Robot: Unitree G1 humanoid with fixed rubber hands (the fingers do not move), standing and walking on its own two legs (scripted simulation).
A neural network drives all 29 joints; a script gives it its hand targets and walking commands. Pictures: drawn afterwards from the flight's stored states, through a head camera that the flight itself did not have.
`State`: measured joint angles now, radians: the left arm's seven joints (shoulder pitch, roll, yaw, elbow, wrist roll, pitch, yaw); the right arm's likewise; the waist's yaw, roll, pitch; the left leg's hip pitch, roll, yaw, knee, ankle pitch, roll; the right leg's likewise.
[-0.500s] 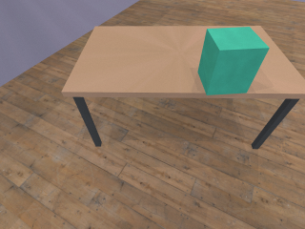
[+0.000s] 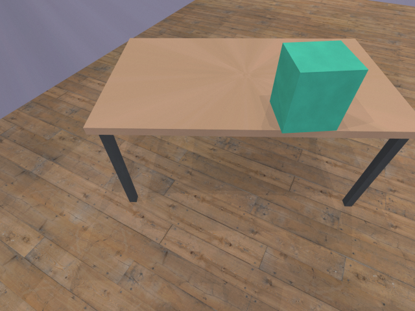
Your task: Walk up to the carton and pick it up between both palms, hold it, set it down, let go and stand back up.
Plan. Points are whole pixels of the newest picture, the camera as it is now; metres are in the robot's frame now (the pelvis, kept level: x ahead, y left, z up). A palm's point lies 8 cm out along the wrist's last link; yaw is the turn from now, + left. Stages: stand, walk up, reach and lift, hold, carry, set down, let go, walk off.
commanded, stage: stand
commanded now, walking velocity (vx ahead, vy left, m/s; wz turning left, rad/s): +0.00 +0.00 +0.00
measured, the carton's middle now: (310, 88) +0.84 -0.37 -0.05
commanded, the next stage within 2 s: walk up in 1.50 s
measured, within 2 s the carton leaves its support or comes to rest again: neither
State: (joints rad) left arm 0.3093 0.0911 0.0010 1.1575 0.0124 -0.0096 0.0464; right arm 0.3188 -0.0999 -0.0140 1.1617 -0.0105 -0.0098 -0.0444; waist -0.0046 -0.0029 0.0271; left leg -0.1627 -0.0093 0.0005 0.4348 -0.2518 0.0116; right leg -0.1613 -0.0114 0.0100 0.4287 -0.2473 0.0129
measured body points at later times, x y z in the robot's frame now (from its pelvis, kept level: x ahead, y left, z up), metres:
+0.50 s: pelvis +0.01 +0.00 +0.00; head +0.02 +0.01 +0.45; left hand -0.02 +0.21 -0.16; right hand -0.03 -0.20 -0.16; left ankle -0.01 +0.11 -0.74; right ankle -0.01 -0.13 -0.74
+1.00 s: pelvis +0.01 +0.01 +0.00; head +0.02 +0.01 +0.45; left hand -0.02 +0.21 -0.16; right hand -0.02 -0.20 -0.16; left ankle -0.01 +0.11 -0.74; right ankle -0.01 -0.13 -0.74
